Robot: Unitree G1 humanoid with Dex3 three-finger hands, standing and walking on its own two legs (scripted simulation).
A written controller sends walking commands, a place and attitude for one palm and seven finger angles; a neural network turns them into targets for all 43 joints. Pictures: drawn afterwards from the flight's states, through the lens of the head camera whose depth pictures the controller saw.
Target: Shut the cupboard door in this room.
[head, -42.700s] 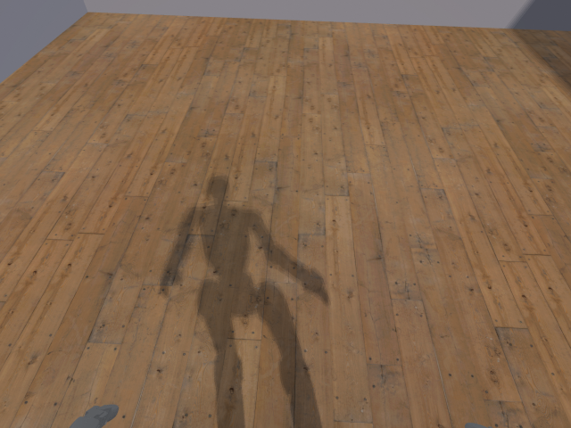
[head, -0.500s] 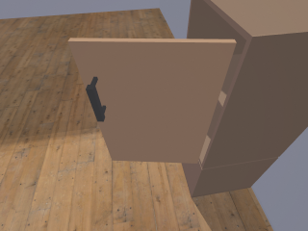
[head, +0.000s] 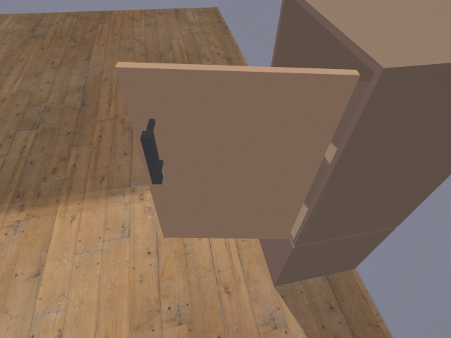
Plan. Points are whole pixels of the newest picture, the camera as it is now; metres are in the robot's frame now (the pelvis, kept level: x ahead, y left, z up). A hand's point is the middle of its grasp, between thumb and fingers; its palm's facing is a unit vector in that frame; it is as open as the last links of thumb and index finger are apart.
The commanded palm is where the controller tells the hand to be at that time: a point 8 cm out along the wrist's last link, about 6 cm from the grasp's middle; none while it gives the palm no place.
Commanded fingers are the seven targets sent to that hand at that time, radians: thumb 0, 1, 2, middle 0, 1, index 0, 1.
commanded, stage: come to a stop and stand still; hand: left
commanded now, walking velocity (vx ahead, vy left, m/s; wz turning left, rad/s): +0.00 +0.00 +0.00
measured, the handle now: (154, 152) +0.44 +0.17 +0.08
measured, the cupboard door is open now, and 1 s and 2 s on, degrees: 78 78 78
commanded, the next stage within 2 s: look again from close up in 0.14 s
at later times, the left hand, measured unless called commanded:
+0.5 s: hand out of the picture -0.02 +0.13 -0.17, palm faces +0.02 -0.99 -0.16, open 7.4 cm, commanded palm none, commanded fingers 0.00 0.90 0.90 -0.20 -0.30 -0.20 -0.30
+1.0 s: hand (140, 333) +0.15 +0.15 -0.06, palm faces +0.25 -0.94 -0.21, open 7.2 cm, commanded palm +0.10 +0.18 -0.06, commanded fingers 0.00 0.90 0.90 -0.35 -0.46 -0.35 -0.46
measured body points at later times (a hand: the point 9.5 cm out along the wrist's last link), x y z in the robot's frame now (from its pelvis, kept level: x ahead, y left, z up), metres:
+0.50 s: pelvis +0.00 -0.02 +0.00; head +0.00 -0.02 +0.45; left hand -0.02 +0.18 -0.16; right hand +0.02 -0.25 -0.15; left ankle +0.02 +0.05 -0.74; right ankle +0.01 -0.17 -0.74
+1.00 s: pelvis +0.00 -0.05 -0.01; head -0.01 -0.06 +0.44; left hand +0.13 +0.20 -0.04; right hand +0.06 -0.30 -0.14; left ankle +0.02 +0.05 -0.74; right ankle +0.01 -0.17 -0.74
